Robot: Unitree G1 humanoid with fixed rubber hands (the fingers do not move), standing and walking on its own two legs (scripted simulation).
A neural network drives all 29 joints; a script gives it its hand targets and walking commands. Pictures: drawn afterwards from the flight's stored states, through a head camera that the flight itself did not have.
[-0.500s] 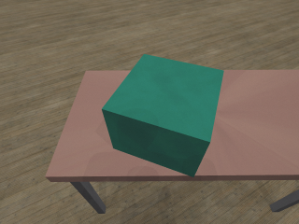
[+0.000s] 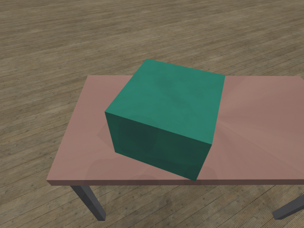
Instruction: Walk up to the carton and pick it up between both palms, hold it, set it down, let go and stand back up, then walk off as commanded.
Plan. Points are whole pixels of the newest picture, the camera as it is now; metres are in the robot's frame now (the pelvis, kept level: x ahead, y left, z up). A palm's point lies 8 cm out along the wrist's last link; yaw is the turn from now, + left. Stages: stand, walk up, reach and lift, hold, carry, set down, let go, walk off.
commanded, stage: walk up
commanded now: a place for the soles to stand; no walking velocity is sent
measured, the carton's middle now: (168, 114) +0.50 -0.03 +0.00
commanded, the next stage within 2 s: reach and lift in 1.08 s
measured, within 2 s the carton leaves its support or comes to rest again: neither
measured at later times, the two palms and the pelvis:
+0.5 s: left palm out of the picture +0.04 +0.24 -0.12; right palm out of the picture +0.05 -0.37 -0.10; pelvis -0.01 -0.06 +0.00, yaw -1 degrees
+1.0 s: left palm out of the picture +0.04 +0.25 -0.12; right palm out of the picture +0.06 -0.37 -0.10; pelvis -0.01 -0.05 +0.00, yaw -1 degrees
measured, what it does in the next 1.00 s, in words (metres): shifts its weight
